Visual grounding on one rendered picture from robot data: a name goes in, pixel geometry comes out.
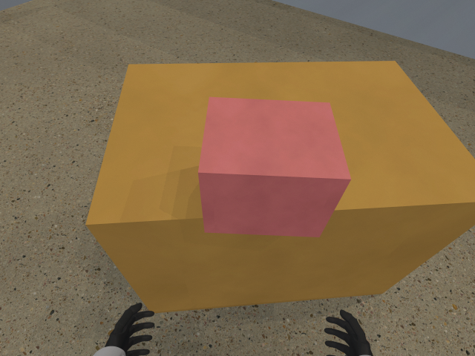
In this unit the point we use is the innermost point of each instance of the robot left hand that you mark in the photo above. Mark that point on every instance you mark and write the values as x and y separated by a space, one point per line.
124 328

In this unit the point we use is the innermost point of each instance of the pedestal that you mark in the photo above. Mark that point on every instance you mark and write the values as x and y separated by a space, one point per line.
411 193

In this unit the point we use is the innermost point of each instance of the carton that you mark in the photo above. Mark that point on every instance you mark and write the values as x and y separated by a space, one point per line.
270 167

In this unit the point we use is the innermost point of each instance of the robot right hand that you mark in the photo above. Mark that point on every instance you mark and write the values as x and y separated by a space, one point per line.
355 336

